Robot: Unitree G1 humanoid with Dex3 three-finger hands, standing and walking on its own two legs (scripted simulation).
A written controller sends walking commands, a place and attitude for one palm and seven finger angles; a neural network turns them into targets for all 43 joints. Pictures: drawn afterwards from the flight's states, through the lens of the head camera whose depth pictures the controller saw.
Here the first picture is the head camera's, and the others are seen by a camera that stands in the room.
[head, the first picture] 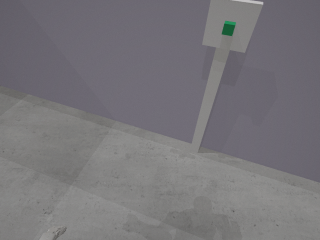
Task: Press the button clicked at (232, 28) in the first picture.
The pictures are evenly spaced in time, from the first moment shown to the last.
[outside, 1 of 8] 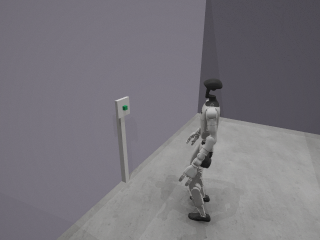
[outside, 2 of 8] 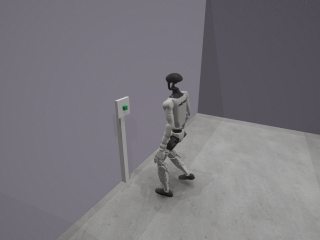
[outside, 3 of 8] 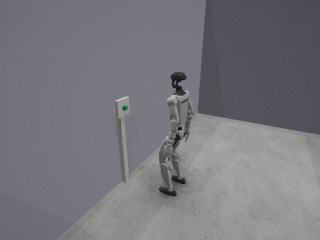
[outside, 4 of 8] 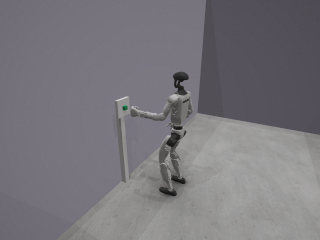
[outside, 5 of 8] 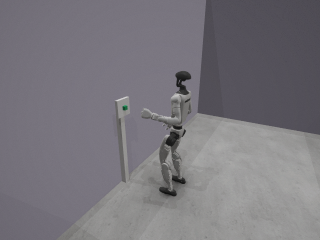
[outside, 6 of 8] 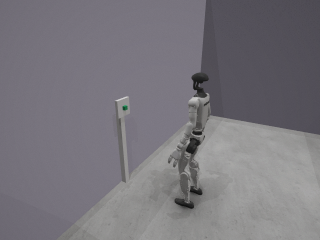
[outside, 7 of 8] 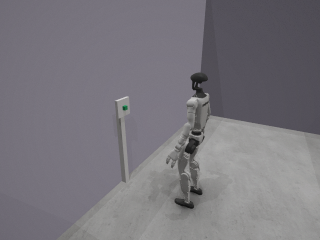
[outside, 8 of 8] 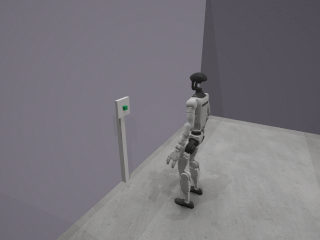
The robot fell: no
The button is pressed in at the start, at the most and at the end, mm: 0 11 0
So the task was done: yes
